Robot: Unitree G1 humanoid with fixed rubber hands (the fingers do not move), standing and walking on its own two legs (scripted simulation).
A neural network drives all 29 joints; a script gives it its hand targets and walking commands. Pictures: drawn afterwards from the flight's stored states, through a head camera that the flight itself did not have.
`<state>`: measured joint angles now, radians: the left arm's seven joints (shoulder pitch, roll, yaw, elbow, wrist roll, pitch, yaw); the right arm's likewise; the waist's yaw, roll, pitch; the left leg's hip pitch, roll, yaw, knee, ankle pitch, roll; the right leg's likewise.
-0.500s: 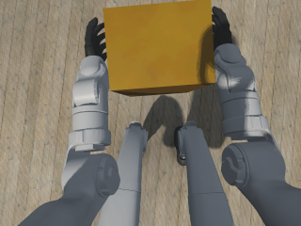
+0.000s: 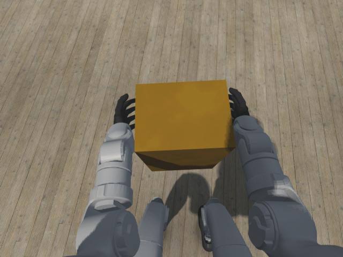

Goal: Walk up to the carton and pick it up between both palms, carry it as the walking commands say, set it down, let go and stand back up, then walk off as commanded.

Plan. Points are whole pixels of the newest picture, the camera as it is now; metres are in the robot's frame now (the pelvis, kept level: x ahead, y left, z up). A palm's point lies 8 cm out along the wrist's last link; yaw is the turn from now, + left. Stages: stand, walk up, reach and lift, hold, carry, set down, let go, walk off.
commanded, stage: reach and lift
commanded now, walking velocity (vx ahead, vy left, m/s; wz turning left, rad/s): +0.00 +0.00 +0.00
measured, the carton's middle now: (181, 134) +0.40 +0.02 -0.09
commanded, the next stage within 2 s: none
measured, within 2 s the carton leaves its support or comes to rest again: neither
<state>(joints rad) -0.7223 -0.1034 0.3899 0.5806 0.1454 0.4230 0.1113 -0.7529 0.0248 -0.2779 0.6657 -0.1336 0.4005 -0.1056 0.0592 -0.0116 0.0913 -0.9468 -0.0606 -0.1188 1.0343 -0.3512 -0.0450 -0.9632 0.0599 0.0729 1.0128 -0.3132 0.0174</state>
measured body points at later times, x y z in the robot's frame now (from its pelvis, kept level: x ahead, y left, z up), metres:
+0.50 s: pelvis +0.07 +0.00 +0.07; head +0.13 +0.00 +0.51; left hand +0.39 +0.17 +0.05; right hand +0.41 -0.12 +0.04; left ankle +0.09 +0.14 -0.66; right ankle +0.10 -0.12 -0.66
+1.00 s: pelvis +0.08 +0.01 +0.08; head +0.04 +0.00 +0.53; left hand +0.38 +0.16 +0.12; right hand +0.39 -0.12 +0.11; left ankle +0.09 +0.14 -0.66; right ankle +0.10 -0.12 -0.66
